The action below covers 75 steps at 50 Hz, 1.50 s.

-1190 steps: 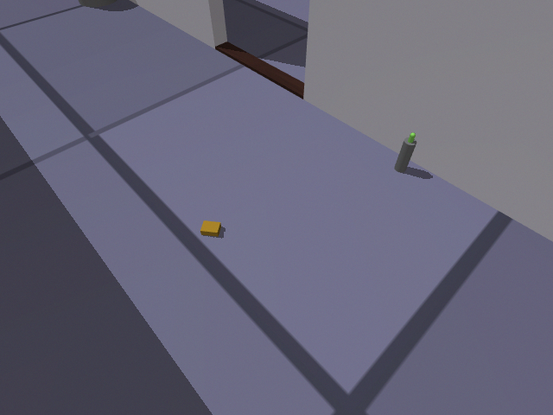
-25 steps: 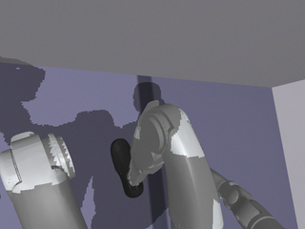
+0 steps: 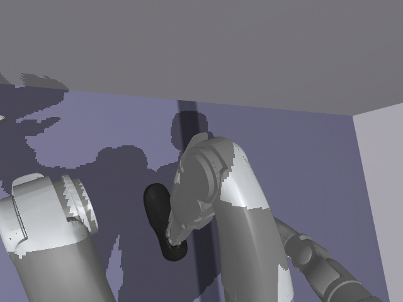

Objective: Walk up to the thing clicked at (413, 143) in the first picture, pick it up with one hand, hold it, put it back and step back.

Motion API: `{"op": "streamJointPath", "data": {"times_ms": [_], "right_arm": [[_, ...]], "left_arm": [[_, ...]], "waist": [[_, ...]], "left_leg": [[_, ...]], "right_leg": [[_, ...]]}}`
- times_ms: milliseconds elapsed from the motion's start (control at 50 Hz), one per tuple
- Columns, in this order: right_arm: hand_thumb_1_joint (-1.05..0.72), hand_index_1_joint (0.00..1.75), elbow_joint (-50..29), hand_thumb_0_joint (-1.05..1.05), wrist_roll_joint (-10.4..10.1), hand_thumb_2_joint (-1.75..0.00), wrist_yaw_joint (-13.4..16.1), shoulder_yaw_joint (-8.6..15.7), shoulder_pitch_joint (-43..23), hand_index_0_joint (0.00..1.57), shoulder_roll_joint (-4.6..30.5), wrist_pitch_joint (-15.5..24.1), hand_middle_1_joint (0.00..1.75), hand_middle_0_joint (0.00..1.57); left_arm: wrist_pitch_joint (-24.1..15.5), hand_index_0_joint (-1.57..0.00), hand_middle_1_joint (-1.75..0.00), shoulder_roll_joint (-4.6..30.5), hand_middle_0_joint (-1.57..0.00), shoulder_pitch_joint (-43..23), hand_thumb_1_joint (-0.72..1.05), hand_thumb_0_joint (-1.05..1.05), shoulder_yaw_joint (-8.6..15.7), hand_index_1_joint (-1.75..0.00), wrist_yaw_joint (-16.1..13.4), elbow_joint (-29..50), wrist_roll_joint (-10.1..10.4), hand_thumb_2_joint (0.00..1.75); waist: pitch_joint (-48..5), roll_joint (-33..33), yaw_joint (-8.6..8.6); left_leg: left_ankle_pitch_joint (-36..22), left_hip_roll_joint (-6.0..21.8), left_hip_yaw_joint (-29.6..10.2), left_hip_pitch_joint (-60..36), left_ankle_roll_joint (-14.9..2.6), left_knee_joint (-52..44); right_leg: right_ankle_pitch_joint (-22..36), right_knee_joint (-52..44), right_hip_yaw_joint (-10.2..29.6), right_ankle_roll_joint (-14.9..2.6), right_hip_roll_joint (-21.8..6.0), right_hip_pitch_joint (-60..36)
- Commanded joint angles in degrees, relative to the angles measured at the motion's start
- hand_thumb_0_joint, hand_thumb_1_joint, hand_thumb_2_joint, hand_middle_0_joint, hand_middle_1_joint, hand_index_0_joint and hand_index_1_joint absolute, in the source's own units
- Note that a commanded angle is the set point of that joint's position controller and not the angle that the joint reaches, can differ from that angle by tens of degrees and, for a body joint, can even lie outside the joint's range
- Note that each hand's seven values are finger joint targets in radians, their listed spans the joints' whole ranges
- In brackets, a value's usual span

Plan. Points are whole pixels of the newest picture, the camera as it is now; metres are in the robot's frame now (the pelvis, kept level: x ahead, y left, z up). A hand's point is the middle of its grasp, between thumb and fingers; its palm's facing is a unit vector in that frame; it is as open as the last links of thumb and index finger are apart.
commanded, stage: open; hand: left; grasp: from the side
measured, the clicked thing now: out of the picture +0.47 +0.25 -0.18
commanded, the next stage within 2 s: withdraw in 0.04 s
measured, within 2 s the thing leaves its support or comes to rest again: rests again in 0.14 s
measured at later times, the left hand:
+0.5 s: hand out of the picture +0.45 +0.34 -0.08, palm faces +0.40 -0.91 -0.05, open 16.1 cm
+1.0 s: hand out of the picture +0.37 +0.40 +0.02, palm faces +0.30 -0.84 -0.45, open 17.1 cm
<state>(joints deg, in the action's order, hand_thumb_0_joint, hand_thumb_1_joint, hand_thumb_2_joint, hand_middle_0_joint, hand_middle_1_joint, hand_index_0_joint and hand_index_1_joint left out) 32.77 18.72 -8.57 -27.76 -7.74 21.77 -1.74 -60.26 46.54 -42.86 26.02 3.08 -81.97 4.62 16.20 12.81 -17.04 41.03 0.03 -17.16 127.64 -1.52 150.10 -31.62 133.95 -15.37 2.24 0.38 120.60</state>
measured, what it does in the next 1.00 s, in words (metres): rises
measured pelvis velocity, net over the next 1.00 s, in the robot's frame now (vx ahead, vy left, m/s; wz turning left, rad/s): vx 0.02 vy -0.01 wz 0.15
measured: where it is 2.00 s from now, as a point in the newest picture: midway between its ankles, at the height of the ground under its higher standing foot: (127, 264)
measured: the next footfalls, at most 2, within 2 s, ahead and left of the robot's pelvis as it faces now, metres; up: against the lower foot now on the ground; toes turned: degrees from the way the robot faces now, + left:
none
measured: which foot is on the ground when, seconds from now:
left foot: down 0.00-1.00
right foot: down 0.00-1.00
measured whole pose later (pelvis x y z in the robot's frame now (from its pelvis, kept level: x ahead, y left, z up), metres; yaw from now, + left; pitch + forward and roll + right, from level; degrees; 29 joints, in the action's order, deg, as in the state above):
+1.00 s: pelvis +0.02 -0.01 +0.09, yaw +9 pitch +34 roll -8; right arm 33.6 0.6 -2.1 -5.2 6.9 16.0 -9.3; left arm -14.8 41.0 -29.4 23.8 5.2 -47.9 -4.9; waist -6.8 0.3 -6.8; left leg 39.9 0.2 -4.6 122.6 -1.9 128.4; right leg -35.0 121.7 -5.2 0.6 -1.9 120.5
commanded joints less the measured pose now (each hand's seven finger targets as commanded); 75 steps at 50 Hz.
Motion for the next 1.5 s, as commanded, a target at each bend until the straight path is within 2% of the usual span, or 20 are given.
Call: {"op": "streamJointPath", "data": {"times_ms": [0, 160, 240, 340, 420, 460, 500, 520, 560, 600, 620, 660, 680, 740, 780, 880, 980, 1160, 1320, 1480], "right_arm": [[-0.92, 0.30, -0.1, 0.00, 0.3, -0.90, 1.2, 6.7, 4.2, 0.20, 20.6, -0.5, 0.30, 0.20], [-0.89, 0.30, -0.4, 0.00, 0.3, -0.90, 1.4, 6.3, 3.9, 0.20, 20.5, -0.4, 0.30, 0.20], [-0.90, 0.30, -0.4, 0.00, -0.2, -0.90, 1.9, 6.7, 5.2, 0.20, 21.2, -1.1, 0.30, 0.20], [-0.91, 0.30, -2.8, 0.00, -1.9, -0.91, 2.8, 8.5, 6.0, 0.20, 20.3, -1.6, 0.30, 0.20], [-0.92, 0.30, -2.6, 0.00, -3.4, -0.91, 4.2, 12.0, 8.1, 0.20, 19.2, -2.2, 0.30, 0.20], [-0.91, 0.30, -1.2, 0.00, -4.5, -0.90, 4.3, 13.0, 9.3, 0.20, 17.8, -2.2, 0.30, 0.20], [-0.91, 0.30, 1.9, 0.00, -6.0, -0.90, 4.2, 13.4, 12.3, 0.20, 16.3, -1.9, 0.30, 0.20], [-0.90, 0.30, 0.9, 0.00, -6.8, -0.90, 4.4, 13.7, 12.2, 0.20, 17.2, -1.6, 0.30, 0.20], [-0.87, 0.30, -0.5, 0.00, -7.9, -0.89, 4.7, 14.5, 12.9, 0.20, 18.2, -1.7, 0.30, 0.20], [-0.80, 0.30, -1.9, 0.00, -8.9, -0.89, 4.2, 15.5, 12.4, 0.20, 17.8, -1.6, 0.30, 0.20], [-0.88, 0.30, -0.3, 0.00, -10.0, -0.91, 4.4, 19.1, 14.8, 0.20, 16.3, -2.8, 0.30, 0.20], [-0.93, 0.30, -1.4, 0.00, -11.9, -0.91, 4.3, 19.7, 15.2, 0.20, 15.2, -4.0, 0.30, 0.20], [-0.93, 0.30, -1.4, 0.00, -12.6, -0.92, 4.3, 20.4, 15.4, 0.20, 15.2, -4.4, 0.30, 0.20], [-1.02, 0.30, -1.6, 0.00, -14.1, -0.94, 5.1, 22.5, 17.9, 0.20, 14.3, -5.8, 0.30, 0.20], [-0.95, 0.30, -2.2, 0.00, -15.1, -0.90, 5.9, 23.9, 18.7, 0.20, 12.9, -6.8, 0.30, 0.20], [-0.89, 0.30, -2.9, 0.00, -17.4, -0.90, 7.7, 27.0, 20.1, 0.20, 8.9, -6.4, 0.30, 0.20], [-0.89, 0.30, -5.1, 0.00, -19.3, -0.90, 8.3, 30.3, 21.3, 0.20, 7.4, -6.3, 0.30, 0.20], [-0.89, 0.30, -8.3, 0.00, -22.1, -0.90, 11.8, 31.2, 19.8, 0.20, 3.3, -4.2, 0.30, 0.20], [-0.90, 0.30, -7.6, 0.00, -21.5, -0.90, 14.9, 30.7, 20.4, 0.20, 0.6, 0.1, 0.30, 0.20], [-0.90, 0.30, -7.9, 0.00, -21.2, -0.90, 16.1, 30.0, 21.1, 0.20, -0.6, 3.3, 0.30, 0.20]], "left_arm": [[-4.5, -0.50, -0.37, 8.5, -0.51, -13.4, -0.46, 0.00, 0.0, -0.38, 0.1, 8.1, 0.3, 0.27], [-4.7, -0.20, -0.16, 10.1, -0.21, -13.2, -0.44, 0.00, 1.0, -0.17, 0.0, 7.6, 0.5, 0.18], [-4.3, -0.15, -0.11, 17.1, -0.17, -15.1, -0.50, 0.00, 6.9, -0.12, -0.5, 12.8, 1.1, 0.14], [-2.3, -0.18, -0.13, 24.3, -0.20, -16.5, -0.50, 0.00, 12.4, -0.15, -1.6, 30.0, 2.0, 0.17], [3.3, -0.18, -0.15, 24.9, -0.20, -14.1, -0.40, 0.00, 10.5, -0.16, 2.2, 35.1, -0.7, 0.19], [7.2, -0.18, -0.14, 15.5, -0.19, -13.1, -0.41, 0.00, 4.0, -0.15, 5.7, 27.6, -1.1, 0.17], [12.5, -0.19, -0.16, 0.3, -0.20, -5.6, -0.49, 0.00, -6.2, -0.16, 9.7, 14.6, 0.7, 0.16], [14.6, -0.18, -0.15, -0.9, -0.19, -2.0, -0.53, 0.00, -5.6, -0.15, 11.2, 9.5, 2.0, 0.14], [16.2, -0.11, -0.10, 5.9, -0.09, -5.7, -0.61, 0.00, -1.2, -0.08, 13.1, 15.0, 3.5, 0.09], [17.0, -0.03, -0.01, 3.1, -0.04, -7.1, -0.53, 0.00, -2.3, -0.01, 15.4, 18.6, 5.5, 0.06], [19.6, -0.07, -0.08, 15.3, -0.07, -7.5, -0.53, 0.00, 1.4, -0.08, 11.9, 22.5, -5.8, 0.08], [23.6, -0.06, -0.08, 9.2, -0.07, -8.7, -0.54, 0.00, -0.7, -0.08, 10.0, 22.2, -5.3, 0.09], [24.9, -0.06, -0.08, 10.2, -0.07, -10.3, -0.58, 0.00, 0.2, -0.09, 9.2, 23.8, -5.7, 0.11], [28.4, -0.09, -0.08, 24.8, -0.11, -15.3, -0.61, 0.00, 8.1, -0.10, 6.5, 36.5, -8.4, 0.10], [31.3, -0.08, -0.10, 25.8, -0.08, -14.2, -0.53, 0.00, 8.1, -0.10, 5.4, 44.5, -9.2, 0.17], [40.0, -0.07, -0.07, 9.4, -0.07, -1.3, -0.47, 0.00, 0.0, -0.07, 2.5, 40.7, -9.4, 0.11], [47.4, -0.07, -0.08, -2.3, -0.07, 13.5, -0.50, 0.00, -5.4, -0.08, 0.3, 48.1, -8.3, 0.09], [56.1, -0.07, -0.08, -0.9, -0.07, 23.0, -0.49, 0.00, -3.6, -0.08, -6.8, 64.5, -7.7, 0.10], [60.6, -0.06, -0.07, -12.9, -0.06, 33.4, -0.52, 0.00, -10.6, -0.07, -10.4, 65.6, -6.8, 0.08], [65.1, -0.05, -0.06, -19.7, -0.05, 41.2, -0.55, 0.00, -16.2, -0.06, -12.3, 66.7, -5.5, 0.06]], "waist": [[-33.9, -30.4, -5.99], [-33.5, -28.4, -5.52], [-37.5, -32.6, -3.81], [-47.1, -40.0, 0.77], [-50.6, -45.4, 1.71], [-45.1, -42.6, -0.80], [-33.4, -30.7, -4.34], [-29.2, -25.2, -4.44], [-31.9, -22.7, -1.80], [-37.3, -22.4, -0.86], [-48.9, -30.2, 5.29], [-50.0, -33.7, 3.67], [-49.7, -34.5, 4.49], [-59.4, -41.4, 8.69], [-61.3, -44.1, 10.40], [-56.8, -34.2, 9.61], [-60.8, -24.2, 11.12], [-60.2, -15.0, 13.34], [-54.5, -19.6, 13.56], [-46.6, -16.8, 13.71]], "left_leg": [[-8.1, 2.8, 1.6, -23.4, 2.73, -20.1], [-5.8, 2.6, 2.2, -20.6, 2.14, -19.7], [-8.4, 3.1, 2.1, -24.4, 2.73, -20.6], [-10.5, 3.1, 3.7, -28.4, 3.11, -23.0], [-11.5, 3.1, 5.4, -31.6, 3.31, -25.8], [-10.2, 2.8, 6.0, -27.1, 2.89, -25.5], [-3.9, 2.4, 5.7, -17.7, 1.48, -24.9], [-1.4, 2.2, 5.4, -14.4, 0.79, -25.0], [-0.9, 1.9, 4.9, -14.2, 0.19, -25.3], [-2.4, 1.6, 4.2, -17.9, 0.20, -25.6], [-6.3, 1.7, 5.4, -28.7, 1.42, -30.3], [-8.0, 2.4, 4.3, -31.9, 2.31, -33.3], [-5.9, 2.2, 4.4, -31.0, 2.23, -34.4], [-9.3, 2.0, 6.8, -35.2, 2.31, -35.5], [-8.9, 2.0, 8.0, -38.2, 2.38, -37.8], [-3.9, 0.9, 10.9, -34.0, 0.96, -42.3], [-5.8, 0.3, 11.7, -37.8, 0.30, -46.8], [-9.8, 0.2, 15.4, -44.9, -1.26, -58.0], [-18.2, 0.4, 15.9, -62.4, -0.14, -69.9], [-21.5, 0.5, 15.6, -73.1, 0.13, -81.7]], "right_leg": [[8.1, -7.7, -3.2, -2.71, 3.0, -17.8], [6.3, -8.7, -3.1, -2.55, 3.1, -19.0], [7.8, -7.9, -2.7, -2.74, 2.9, -19.9], [8.5, -8.0, -0.6, -3.33, 2.6, -23.4], [8.9, -8.7, 1.5, -3.95, 2.2, -21.0], [8.8, -8.8, 1.4, -4.04, 2.1, -17.0], [4.5, -11.7, 0.5, -3.65, 2.3, -11.7], [2.4, -13.2, 0.1, -3.26, 2.3, -10.6], [1.6, -13.3, -0.2, -2.83, 1.8, -11.8], [2.4, -12.6, -0.4, -2.98, 1.6, -12.6], [3.2, -13.5, 1.2, -3.52, 0.7, -14.0], [3.8, -12.2, 1.4, -3.90, 0.5, -10.3], [2.6, -12.2, 1.8, -4.05, 0.4, -9.1], [3.6, -12.3, 4.9, -4.59, 0.3, -11.9], [2.8, -13.4, 6.7, -4.96, 0.2, -11.1], [-0.1, -21.2, 8.9, -4.80, 0.3, -13.7], [-0.2, -29.2, 9.6, -4.53, 0.0, -21.4], [3.3, -45.2, 14.2, -3.32, 0.1, -46.0], [10.9, -56.7, 14.9, -4.05, -0.1, -55.6], [14.3, -69.5, 14.6, -3.67, -0.3, -69.8]]}}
